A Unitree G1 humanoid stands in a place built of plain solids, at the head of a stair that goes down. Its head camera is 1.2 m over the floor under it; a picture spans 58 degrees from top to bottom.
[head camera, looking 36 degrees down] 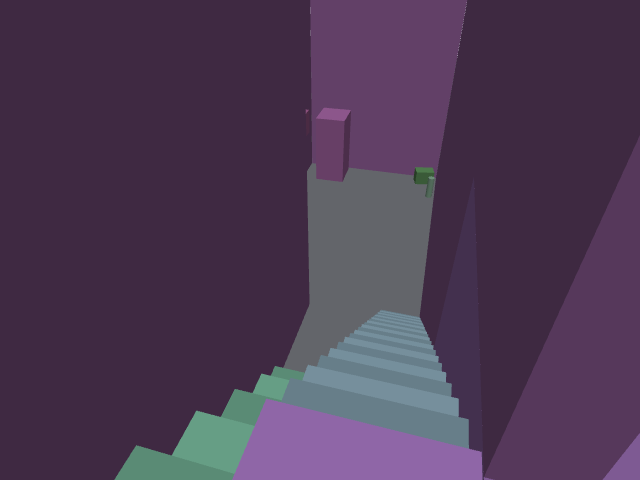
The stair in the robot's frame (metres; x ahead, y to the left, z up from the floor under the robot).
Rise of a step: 0.20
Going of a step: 0.22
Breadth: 0.65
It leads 15 degrees to the right of straight ahead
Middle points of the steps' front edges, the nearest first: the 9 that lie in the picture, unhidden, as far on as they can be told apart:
0.72 -0.14 0.00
0.93 -0.20 -0.19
1.15 -0.26 -0.38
1.36 -0.32 -0.58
1.57 -0.37 -0.77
1.79 -0.43 -0.97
2.00 -0.49 -1.16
2.21 -0.55 -1.36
2.42 -0.61 -1.55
